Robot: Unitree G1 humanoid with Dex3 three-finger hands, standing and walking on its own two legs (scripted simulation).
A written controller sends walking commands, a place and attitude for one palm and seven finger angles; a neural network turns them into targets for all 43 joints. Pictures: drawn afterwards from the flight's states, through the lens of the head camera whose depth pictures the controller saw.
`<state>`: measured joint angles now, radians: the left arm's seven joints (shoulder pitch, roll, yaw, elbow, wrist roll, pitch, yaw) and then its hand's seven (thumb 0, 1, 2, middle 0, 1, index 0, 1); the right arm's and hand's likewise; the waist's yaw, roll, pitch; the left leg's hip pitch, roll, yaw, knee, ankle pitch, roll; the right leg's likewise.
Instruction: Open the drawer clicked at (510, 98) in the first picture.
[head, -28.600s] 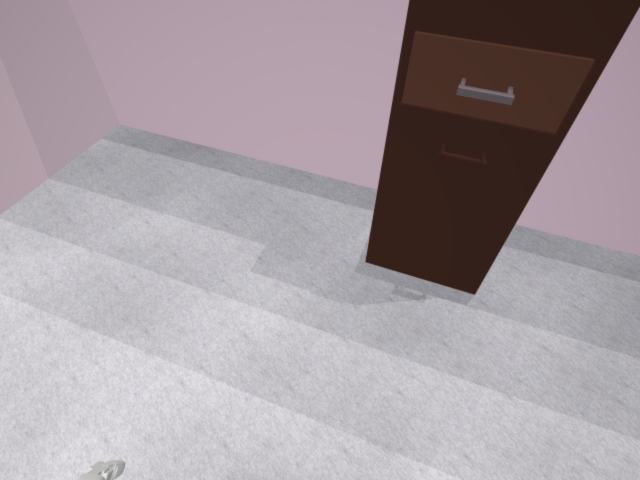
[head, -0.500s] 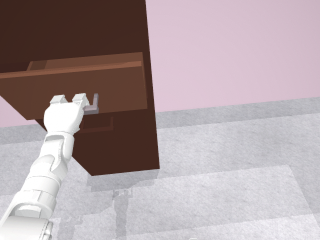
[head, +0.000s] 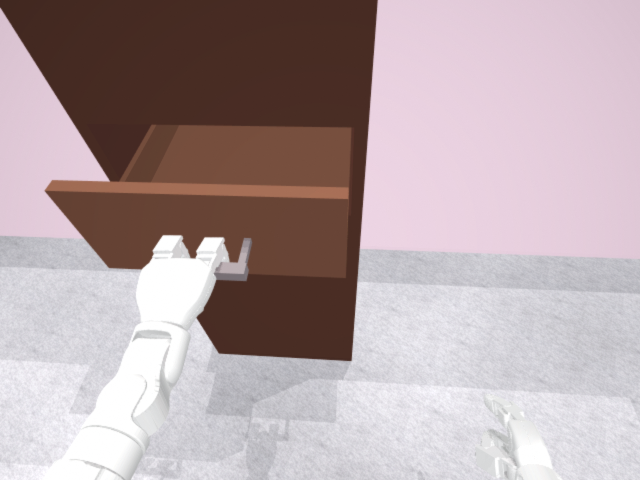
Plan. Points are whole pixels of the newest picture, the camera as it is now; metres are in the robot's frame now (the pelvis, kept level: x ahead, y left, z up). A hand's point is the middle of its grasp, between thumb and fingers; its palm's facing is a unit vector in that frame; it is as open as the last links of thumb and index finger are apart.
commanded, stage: pull the drawer open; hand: left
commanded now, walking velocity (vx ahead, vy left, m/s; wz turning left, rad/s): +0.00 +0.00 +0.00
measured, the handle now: (204, 257) +0.38 +0.21 +0.04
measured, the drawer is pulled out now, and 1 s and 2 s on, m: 0.14 0.14 0.17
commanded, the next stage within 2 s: none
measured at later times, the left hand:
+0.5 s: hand (196, 292) +0.34 +0.21 +0.02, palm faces +0.01 +0.01 -1.00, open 5.1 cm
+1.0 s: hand (197, 294) +0.34 +0.21 +0.02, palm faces +0.02 -0.02 -1.00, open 5.1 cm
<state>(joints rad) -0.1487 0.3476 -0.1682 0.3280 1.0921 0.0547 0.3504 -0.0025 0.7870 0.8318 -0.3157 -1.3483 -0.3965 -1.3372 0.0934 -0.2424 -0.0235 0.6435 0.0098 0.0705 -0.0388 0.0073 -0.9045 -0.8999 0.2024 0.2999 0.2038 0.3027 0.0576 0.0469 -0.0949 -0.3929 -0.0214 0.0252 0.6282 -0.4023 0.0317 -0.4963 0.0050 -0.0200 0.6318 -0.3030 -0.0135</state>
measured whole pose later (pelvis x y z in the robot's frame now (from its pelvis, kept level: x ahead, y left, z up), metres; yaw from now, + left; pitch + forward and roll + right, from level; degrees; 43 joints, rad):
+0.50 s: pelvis -0.04 -0.02 -0.01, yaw +0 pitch +10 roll +1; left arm -0.43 0.40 -0.07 0.72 1.08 -0.08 0.38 0.00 0.81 0.87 -0.41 -1.35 -0.41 -1.35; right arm 0.26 -0.27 -0.06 0.74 0.01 0.04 -0.07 0.01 -0.90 -0.90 0.20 0.30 0.20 0.30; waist 0.00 0.05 -0.08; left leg -0.50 -0.02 0.02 0.69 -0.36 0.01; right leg -0.61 0.00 -0.02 0.69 -0.26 -0.04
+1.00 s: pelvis -0.05 -0.01 -0.01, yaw -1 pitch +10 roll +1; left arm -0.44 0.38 -0.06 0.75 1.07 -0.07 0.40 0.01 0.82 0.85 -0.41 -1.35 -0.41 -1.35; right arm 0.24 -0.24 -0.04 0.70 0.03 0.02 -0.06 0.01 -0.90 -0.90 0.20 0.30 0.20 0.30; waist -0.01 0.05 -0.09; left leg -0.51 -0.02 0.05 0.67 -0.34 0.03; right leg -0.62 0.00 0.01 0.67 -0.23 -0.02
